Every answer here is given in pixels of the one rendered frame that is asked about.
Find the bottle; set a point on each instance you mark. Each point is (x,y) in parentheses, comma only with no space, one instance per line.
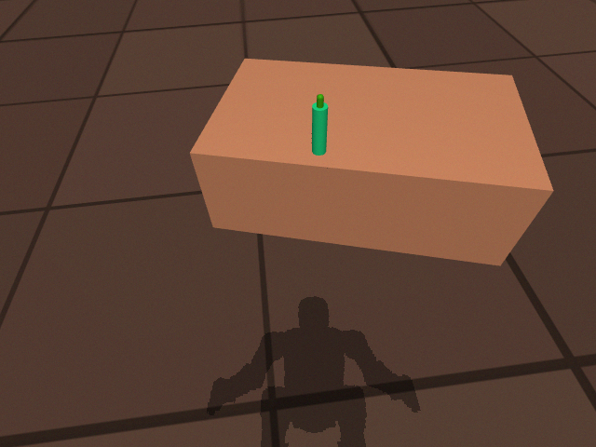
(319,126)

